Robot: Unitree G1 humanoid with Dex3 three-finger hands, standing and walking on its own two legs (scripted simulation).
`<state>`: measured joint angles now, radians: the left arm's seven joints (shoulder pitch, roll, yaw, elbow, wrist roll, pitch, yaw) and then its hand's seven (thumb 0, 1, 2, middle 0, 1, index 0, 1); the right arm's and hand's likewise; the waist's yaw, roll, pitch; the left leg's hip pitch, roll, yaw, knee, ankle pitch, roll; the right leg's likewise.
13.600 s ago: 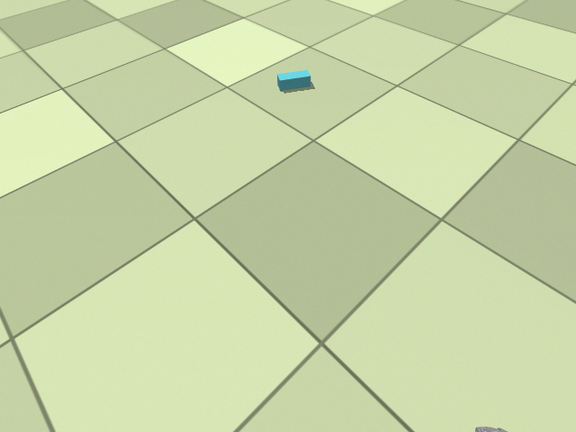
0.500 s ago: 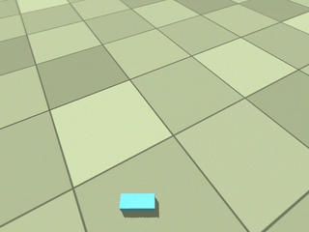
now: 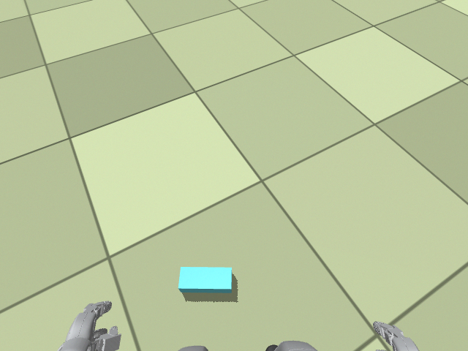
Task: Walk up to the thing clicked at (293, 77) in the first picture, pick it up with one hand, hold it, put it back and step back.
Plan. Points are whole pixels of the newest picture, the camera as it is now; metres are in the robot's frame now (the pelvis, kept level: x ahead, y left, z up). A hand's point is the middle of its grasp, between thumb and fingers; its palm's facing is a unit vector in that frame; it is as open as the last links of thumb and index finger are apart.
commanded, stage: rise first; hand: left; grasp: from above
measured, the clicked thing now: (206, 280) +0.39 +0.13 -0.73
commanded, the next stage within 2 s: none
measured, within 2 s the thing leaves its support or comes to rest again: neither
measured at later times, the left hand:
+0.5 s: hand (125, 349) +0.13 +0.25 -0.22, palm faces -0.18 -0.89 -0.43, open 13.9 cm
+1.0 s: hand (158, 314) +0.22 +0.23 -0.42, palm faces -0.49 -0.46 -0.74, open 14.0 cm
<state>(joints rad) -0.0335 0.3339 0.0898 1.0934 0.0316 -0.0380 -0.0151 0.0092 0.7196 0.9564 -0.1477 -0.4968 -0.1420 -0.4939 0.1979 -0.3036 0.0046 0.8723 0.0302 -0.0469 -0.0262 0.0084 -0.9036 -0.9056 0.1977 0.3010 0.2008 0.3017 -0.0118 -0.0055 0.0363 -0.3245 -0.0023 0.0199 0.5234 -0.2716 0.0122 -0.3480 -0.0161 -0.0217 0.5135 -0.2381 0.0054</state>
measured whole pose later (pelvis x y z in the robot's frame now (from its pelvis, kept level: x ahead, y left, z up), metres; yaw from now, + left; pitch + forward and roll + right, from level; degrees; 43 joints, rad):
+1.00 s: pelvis -0.06 +0.00 -0.26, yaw +1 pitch +33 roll -1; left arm -0.25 0.37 0.00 0.75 0.73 -0.05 0.17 0.00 -0.53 1.01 -0.08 -1.08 -0.07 -1.08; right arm 0.08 -0.29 -0.06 0.64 0.00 -0.16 0.04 0.01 -0.88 -0.90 0.20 0.30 0.20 0.30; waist -0.04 0.02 -0.19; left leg -1.73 0.00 0.00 1.84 -0.69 0.01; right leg -1.75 -0.04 -0.03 1.81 -0.65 -0.01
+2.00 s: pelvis -0.08 +0.00 -0.40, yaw -1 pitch +36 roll -4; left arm -0.80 0.48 -0.01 1.34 1.22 -0.19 0.46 0.00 -0.51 1.01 -0.07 -1.00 -0.09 -0.99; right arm 0.13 -0.24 -0.03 0.77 -0.13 -0.08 0.11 0.01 -0.91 -0.91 0.20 0.30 0.20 0.30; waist -0.18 0.02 -0.12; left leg -2.20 -0.01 -0.04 2.28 -0.71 0.02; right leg -2.19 -0.05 -0.06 2.21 -0.65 -0.02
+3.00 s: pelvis -0.08 +0.00 -0.42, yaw -2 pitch +36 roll -4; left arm -0.97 0.45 -0.08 1.51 1.29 -0.17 0.55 0.00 -0.43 0.93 -0.06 -1.09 -0.12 -1.03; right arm 0.13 -0.27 -0.02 0.81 -0.18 -0.11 0.16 0.00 -0.91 -0.90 0.20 0.30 0.20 0.30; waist -0.24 0.01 -0.10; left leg -2.26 0.00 -0.04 2.35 -0.73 0.02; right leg -2.26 -0.04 -0.06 2.28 -0.65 -0.02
